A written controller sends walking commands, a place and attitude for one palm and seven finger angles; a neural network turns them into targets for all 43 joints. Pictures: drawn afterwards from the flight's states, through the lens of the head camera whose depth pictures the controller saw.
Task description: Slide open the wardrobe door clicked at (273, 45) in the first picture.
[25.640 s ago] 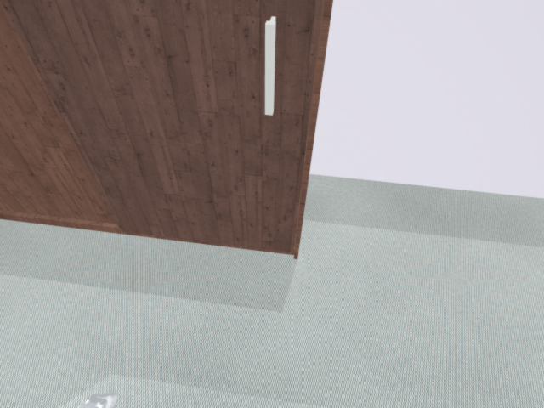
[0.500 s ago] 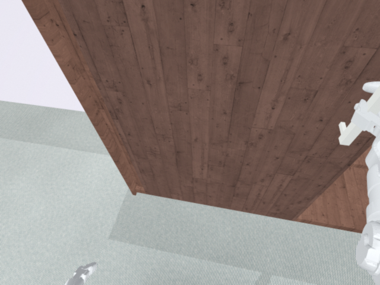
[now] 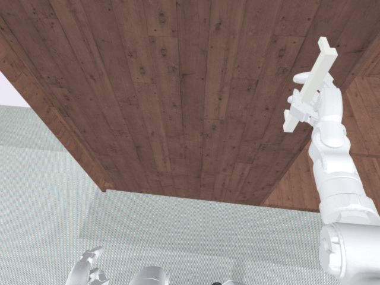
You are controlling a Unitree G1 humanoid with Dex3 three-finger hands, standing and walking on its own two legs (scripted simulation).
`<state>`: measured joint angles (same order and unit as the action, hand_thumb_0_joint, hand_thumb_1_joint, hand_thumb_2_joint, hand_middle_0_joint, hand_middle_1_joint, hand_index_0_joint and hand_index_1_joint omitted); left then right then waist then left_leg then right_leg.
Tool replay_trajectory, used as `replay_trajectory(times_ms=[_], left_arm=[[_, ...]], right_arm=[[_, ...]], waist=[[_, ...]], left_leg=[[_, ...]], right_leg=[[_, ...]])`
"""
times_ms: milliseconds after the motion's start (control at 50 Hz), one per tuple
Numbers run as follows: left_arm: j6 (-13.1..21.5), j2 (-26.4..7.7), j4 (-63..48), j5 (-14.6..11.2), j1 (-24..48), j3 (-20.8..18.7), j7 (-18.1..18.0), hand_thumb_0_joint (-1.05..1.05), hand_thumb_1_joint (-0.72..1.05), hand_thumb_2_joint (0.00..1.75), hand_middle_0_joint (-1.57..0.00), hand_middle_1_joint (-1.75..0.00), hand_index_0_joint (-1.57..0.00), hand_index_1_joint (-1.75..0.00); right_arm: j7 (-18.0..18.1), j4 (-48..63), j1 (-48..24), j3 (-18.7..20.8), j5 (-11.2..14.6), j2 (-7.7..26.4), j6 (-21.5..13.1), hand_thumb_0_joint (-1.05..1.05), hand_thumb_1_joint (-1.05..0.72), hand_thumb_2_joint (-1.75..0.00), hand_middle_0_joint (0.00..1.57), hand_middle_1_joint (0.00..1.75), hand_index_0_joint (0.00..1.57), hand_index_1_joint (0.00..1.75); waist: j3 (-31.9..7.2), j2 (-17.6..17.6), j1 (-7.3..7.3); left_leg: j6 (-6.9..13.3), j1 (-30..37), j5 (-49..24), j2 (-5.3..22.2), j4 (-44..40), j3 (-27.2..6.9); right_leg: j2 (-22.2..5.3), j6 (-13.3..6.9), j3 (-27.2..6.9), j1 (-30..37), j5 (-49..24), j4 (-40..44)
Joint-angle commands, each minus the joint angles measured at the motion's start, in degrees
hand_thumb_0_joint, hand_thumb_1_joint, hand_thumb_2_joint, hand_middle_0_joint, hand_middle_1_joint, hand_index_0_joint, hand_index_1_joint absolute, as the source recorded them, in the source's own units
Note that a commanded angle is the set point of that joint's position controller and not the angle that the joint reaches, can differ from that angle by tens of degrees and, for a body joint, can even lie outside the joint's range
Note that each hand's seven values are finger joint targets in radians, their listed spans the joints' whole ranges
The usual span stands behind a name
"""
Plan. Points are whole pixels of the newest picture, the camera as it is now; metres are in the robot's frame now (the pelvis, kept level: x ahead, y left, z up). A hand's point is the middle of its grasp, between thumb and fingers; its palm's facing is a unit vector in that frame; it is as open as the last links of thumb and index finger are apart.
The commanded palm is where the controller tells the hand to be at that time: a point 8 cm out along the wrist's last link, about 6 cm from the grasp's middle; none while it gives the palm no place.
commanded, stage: stop walking and hold the door there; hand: right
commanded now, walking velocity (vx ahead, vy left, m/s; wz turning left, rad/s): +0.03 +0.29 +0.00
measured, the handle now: (303, 90) +0.51 -0.21 +0.11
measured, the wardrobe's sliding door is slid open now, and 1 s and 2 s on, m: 0.69 0.69 0.69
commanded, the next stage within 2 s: loosen the grip on the handle in 1.16 s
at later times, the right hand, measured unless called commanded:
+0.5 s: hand (291, 105) +0.46 -0.17 +0.11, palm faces +0.26 +0.95 -0.15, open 5.9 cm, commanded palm +0.43 -0.20 +0.10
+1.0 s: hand (292, 105) +0.46 -0.18 +0.11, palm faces +0.23 +0.96 -0.16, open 5.8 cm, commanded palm +0.43 -0.21 +0.10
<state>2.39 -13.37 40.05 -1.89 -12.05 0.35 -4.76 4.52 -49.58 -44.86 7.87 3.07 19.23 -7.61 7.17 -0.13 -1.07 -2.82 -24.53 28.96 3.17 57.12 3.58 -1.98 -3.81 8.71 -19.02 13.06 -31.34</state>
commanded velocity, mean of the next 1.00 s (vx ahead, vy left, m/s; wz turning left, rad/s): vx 0.01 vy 0.02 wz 0.00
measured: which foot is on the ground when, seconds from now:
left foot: up 0.00-0.28, down 0.30-1.00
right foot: down 0.00-1.00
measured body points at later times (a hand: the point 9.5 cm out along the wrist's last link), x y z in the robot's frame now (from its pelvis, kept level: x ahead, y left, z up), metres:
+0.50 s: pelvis -0.02 +0.03 +0.00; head +0.06 +0.03 +0.44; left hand +0.06 +0.30 -0.12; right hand +0.44 -0.22 +0.12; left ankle -0.04 +0.13 -0.73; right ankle +0.04 -0.08 -0.73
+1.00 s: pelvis +0.01 +0.02 +0.00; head +0.04 +0.02 +0.45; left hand +0.12 +0.28 -0.11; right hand +0.44 -0.23 +0.12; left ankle -0.04 +0.13 -0.73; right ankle +0.04 -0.08 -0.73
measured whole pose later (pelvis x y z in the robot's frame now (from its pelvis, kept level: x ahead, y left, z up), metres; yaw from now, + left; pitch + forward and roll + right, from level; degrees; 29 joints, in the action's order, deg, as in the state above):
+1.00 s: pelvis +0.01 +0.02 +0.00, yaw +2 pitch +2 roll +1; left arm 0.7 -14.2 39.4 -2.1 -13.9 1.9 -6.2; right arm 5.4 -51.1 -40.5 10.1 4.6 21.3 -5.8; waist 1.7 0.2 -1.6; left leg 0.3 -11.0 18.9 -0.5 28.1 3.1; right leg -4.5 -1.2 9.1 -19.1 13.9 -31.4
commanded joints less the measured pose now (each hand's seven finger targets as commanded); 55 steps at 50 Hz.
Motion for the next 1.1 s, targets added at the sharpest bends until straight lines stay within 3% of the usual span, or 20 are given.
replay_trajectory(times_ms=[0,40,100,160,240,280,320,360,400,460,580,620,680,700,780,860,940,980,1020,1080], left_arm=[[3.2,-9.3,-4.4,0.2,-3.1,-2.2,-0.5,0.00,0.90,0.90,-0.20,-0.30,-0.20,-0.30],[3.9,-8.9,-4.4,0.8,-2.9,-1.3,-0.4,0.00,0.90,0.90,-0.20,-0.30,-0.20,-0.30],[4.6,-8.4,-4.9,0.8,-2.4,-0.8,0.0,0.00,0.90,0.90,-0.20,-0.30,-0.20,-0.30],[4.9,-8.9,-5.1,0.9,-2.5,-0.8,0.2,0.00,0.90,0.90,-0.20,-0.30,-0.20,-0.30],[4.7,-10.0,-5.0,0.8,-2.4,-1.1,0.2,0.00,0.90,0.90,-0.20,-0.30,-0.20,-0.30],[4.7,-9.9,-5.5,0.4,-2.3,-1.2,0.3,0.00,0.90,0.90,-0.20,-0.30,-0.20,-0.30],[4.6,-10.1,-5.8,0.1,-2.2,-1.3,0.0,0.00,0.90,0.90,-0.20,-0.30,-0.20,-0.30],[4.1,-10.5,-5.9,-0.6,-2.1,-1.6,-0.7,0.00,0.90,0.90,-0.20,-0.30,-0.20,-0.30],[3.8,-10.1,-5.5,-0.6,-2.9,-1.4,-1.4,0.00,0.90,0.90,-0.20,-0.30,-0.20,-0.30],[3.1,-10.9,-5.0,-0.7,-3.4,-1.7,-2.0,0.00,0.90,0.90,-0.20,-0.30,-0.20,-0.30],[1.6,-11.3,-4.9,-1.0,-3.8,-1.8,-2.5,0.00,0.90,0.90,-0.20,-0.30,-0.20,-0.30],[1.2,-10.9,-5.1,-1.1,-3.5,-1.8,-2.7,0.00,0.90,0.90,-0.20,-0.30,-0.20,-0.30],[0.4,-11.4,-5.3,-1.1,-3.3,-1.8,-3.0,0.00,0.90,0.90,-0.20,-0.30,-0.20,-0.30],[0.3,-11.3,-5.3,-1.1,-3.2,-1.8,-3.0,0.00,0.90,0.90,-0.20,-0.30,-0.20,-0.30],[0.0,-11.3,-5.4,-0.8,-3.3,-1.9,-3.1,0.00,0.90,0.90,-0.20,-0.30,-0.20,-0.30],[-0.1,-11.4,-5.3,-0.4,-3.7,-2.1,-2.5,0.00,0.90,0.90,-0.20,-0.30,-0.20,-0.30],[0.2,-11.2,-6.0,0.0,-2.7,-2.0,-2.1,0.00,0.90,0.90,-0.20,-0.30,-0.20,-0.30],[0.2,-11.3,-6.2,0.1,-3.1,-1.9,-2.0,0.00,0.90,0.90,-0.20,-0.30,-0.20,-0.30],[0.1,-10.6,-6.4,0.1,-3.0,-1.7,-2.1,0.00,0.90,0.90,-0.20,-0.30,-0.20,-0.30],[-0.2,-10.7,-6.5,0.1,-3.0,-1.6,-2.3,0.00,0.90,0.90,-0.20,-0.30,-0.20,-0.30]], right_arm=[[-1.8,18.6,-27.5,-5.0,-0.3,2.5,-4.1,0.00,-0.90,-0.90,0.45,1.40,0.45,1.40],[-1.8,19.9,-28.7,-3.2,-0.6,5.4,-4.0,0.00,-0.90,-0.90,0.45,1.40,0.45,1.40],[-1.6,20.5,-28.8,-3.5,-0.1,4.8,-3.3,0.00,-0.90,-0.90,0.45,1.40,0.45,1.40],[-1.5,20.3,-28.8,-2.8,0.1,5.5,-3.2,0.00,-0.90,-0.90,0.45,1.40,0.45,1.40],[-1.4,18.4,-28.1,-0.1,0.0,8.5,-3.4,0.00,-0.90,-0.90,0.45,1.40,0.45,1.40],[-1.7,19.4,-29.1,-2.5,0.3,5.3,-3.5,0.00,-0.90,-0.90,0.45,1.40,0.45,1.40],[-1.4,18.2,-28.1,-0.9,0.1,7.4,-3.3,0.00,-0.90,-0.90,0.45,1.40,0.45,1.40],[-0.9,16.0,-27.6,0.7,0.8,9.6,-2.8,0.00,-0.90,-0.90,0.45,1.40,0.45,1.40],[-0.7,14.8,-27.6,0.1,1.0,9.1,-2.7,0.00,-0.90,-0.90,0.45,1.40,0.45,1.40],[-0.2,12.5,-26.4,2.5,0.8,12.7,-2.7,0.00,-0.90,-0.90,0.45,1.40,0.45,1.40],[0.0,9.3,-23.4,3.5,0.4,14.7,-2.4,0.00,-0.90,-0.90,0.45,1.40,0.45,1.40],[-0.2,8.8,-22.4,2.3,0.5,13.1,-2.3,0.00,-0.90,-0.90,0.45,1.40,0.45,1.40],[0.2,6.9,-20.3,5.5,0.0,17.0,-2.3,0.00,-0.90,-0.90,0.45,1.40,0.45,1.40],[0.0,6.6,-19.7,4.9,-0.1,15.9,-2.3,0.00,-0.90,-0.90,0.45,1.40,0.45,1.40],[-0.2,7.0,-18.1,4.2,-0.1,14.4,-2.5,0.00,-0.90,-0.90,0.45,1.40,0.45,1.40],[-0.4,9.2,-16.7,2.4,0.0,11.6,-3.0,0.00,-0.90,-0.90,0.45,1.40,0.45,1.40],[-0.7,12.7,-16.5,-0.9,0.4,7.7,-3.1,0.00,-0.90,-0.90,0.45,1.40,0.45,1.40],[-0.3,12.9,-15.8,1.2,0.0,10.4,-3.0,0.00,-0.90,-0.90,0.45,1.40,0.45,1.40],[-0.4,13.8,-16.0,0.3,0.1,9.1,-2.9,0.00,-0.90,-0.90,0.45,1.40,0.45,1.40],[-0.2,13.5,-15.2,1.8,-0.1,11.1,-2.7,0.00,-0.90,-0.90,0.45,1.40,0.45,1.40]], waist=[[-27.6,8.0,-1.49],[-27.4,10.3,-1.10],[-28.7,10.3,-1.12],[-29.3,7.8,-1.29],[-30.9,8.1,-0.64],[-31.4,8.2,-0.92],[-31.8,7.1,-1.11],[-31.9,2.1,-0.63],[-32.7,2.6,-0.89],[-32.3,5.0,-0.73],[-30.3,2.9,-0.53],[-29.4,1.9,-0.46],[-27.5,0.6,0.28],[-27.0,-0.3,0.51],[-26.3,-0.2,0.58],[-27.8,4.2,0.13],[-27.2,6.5,-0.14],[-28.2,5.4,0.04],[-29.1,4.3,-0.27],[-29.7,3.4,-0.15]], left_leg=[[1.1,-3.4,-3.4,-0.6,-4.6,-2.4],[1.4,-2.5,-4.6,-0.8,-8.4,-2.6],[1.7,-0.4,-3.8,-1.5,-12.9,-3.1],[1.9,3.2,-5.2,-2.6,-18.4,-2.4],[2.1,9.5,-11.2,-2.6,-27.3,-1.5],[2.2,12.9,-17.0,-1.6,-30.7,-1.6],[2.5,16.5,-24.2,0.4,-29.7,-2.0],[3.1,18.8,-29.7,2.3,-28.5,-4.3],[3.2,19.0,-32.6,3.5,-28.2,-5.1],[3.1,19.1,-33.2,3.5,-28.2,-5.1],[3.6,22.1,-44.5,6.4,-29.0,-7.2],[3.7,23.1,-49.4,7.3,-29.0,-7.8],[4.1,26.3,-56.0,8.6,-28.5,-8.3],[4.0,26.6,-57.5,8.5,-28.3,-8.3],[2.5,23.6,-55.2,6.4,-27.8,-6.2],[1.7,17.0,-42.8,2.8,-27.8,-4.0],[1.9,14.3,-31.1,1.2,-29.5,-3.4],[2.3,14.9,-33.4,1.7,-29.7,-3.9],[2.3,15.3,-36.4,2.0,-29.5,-3.8],[2.4,16.2,-39.8,2.6,-29.1,-4.1]], right_leg=[[-16.6,-4.5,-16.1,26.8,-37.8,5.2],[-17.3,-4.2,-16.5,27.1,-39.0,5.1],[-19.4,-4.8,-18.6,27.9,-39.8,4.7],[-18.8,-4.3,-18.9,26.6,-40.7,3.5],[-16.6,-2.1,-15.7,24.6,-37.5,1.1],[-15.3,-0.7,-14.5,22.7,-34.3,0.3],[-13.3,0.7,-12.9,17.5,-28.2,0.5],[-11.7,1.7,-11.2,14.2,-22.7,0.1],[-11.0,1.9,-10.6,13.7,-21.5,0.3],[-11.1,1.5,-11.0,13.2,-22.7,0.8],[-9.0,3.0,-8.5,9.5,-22.4,-1.3],[-7.9,3.4,-7.5,8.3,-19.5,-2.2],[-6.9,3.9,-7.2,4.4,-15.8,-2.4],[-6.5,3.9,-7.0,4.2,-14.5,-2.1],[-7.7,3.0,-7.0,8.9,-24.6,-0.1],[-10.8,1.1,-9.3,17.3,-37.9,0.0],[-11.8,0.7,-10.9,17.8,-34.0,1.3],[-11.8,1.0,-10.7,17.7,-34.2,0.6],[-11.2,1.5,-9.6,17.9,-33.6,0.1],[-10.7,1.8,-8.9,17.1,-33.6,-0.2]])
